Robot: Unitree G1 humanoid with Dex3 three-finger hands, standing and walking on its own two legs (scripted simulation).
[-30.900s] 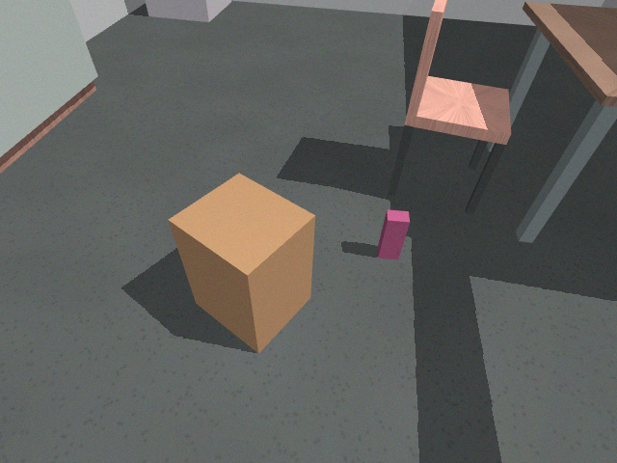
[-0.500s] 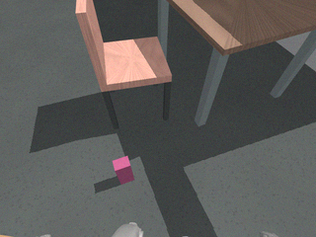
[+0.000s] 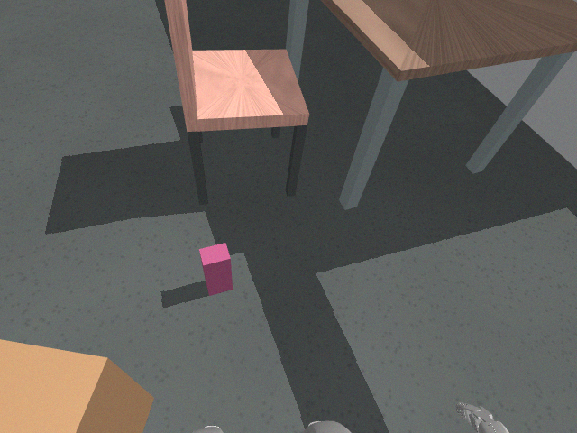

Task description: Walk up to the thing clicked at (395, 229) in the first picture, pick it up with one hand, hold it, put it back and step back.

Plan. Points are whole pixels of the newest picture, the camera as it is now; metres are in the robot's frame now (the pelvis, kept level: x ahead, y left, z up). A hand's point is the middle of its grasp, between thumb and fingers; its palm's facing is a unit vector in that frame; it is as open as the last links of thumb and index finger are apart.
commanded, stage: step back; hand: left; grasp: from the side
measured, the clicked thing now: (217, 270) +0.68 +0.18 -0.65
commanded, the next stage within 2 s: stand in 1.94 s
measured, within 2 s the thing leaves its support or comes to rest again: neither
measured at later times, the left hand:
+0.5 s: hand out of the picture -0.05 +0.26 -0.15, palm faces +0.05 -0.91 -0.40, open 7.4 cm
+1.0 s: hand out of the picture -0.29 +0.21 -0.13, palm faces +0.04 -0.90 -0.43, open 7.4 cm
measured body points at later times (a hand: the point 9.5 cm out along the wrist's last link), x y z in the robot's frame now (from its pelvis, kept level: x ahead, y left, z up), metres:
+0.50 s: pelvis -0.17 -0.02 -0.01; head -0.12 -0.01 +0.43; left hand -0.05 +0.30 -0.12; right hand -0.09 -0.33 -0.13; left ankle -0.16 +0.09 -0.73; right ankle -0.10 -0.15 -0.70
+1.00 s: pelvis -0.34 -0.06 +0.00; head -0.30 -0.08 +0.45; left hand -0.29 +0.26 -0.10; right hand -0.24 -0.38 -0.13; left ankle -0.35 +0.07 -0.68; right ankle -0.31 -0.18 -0.73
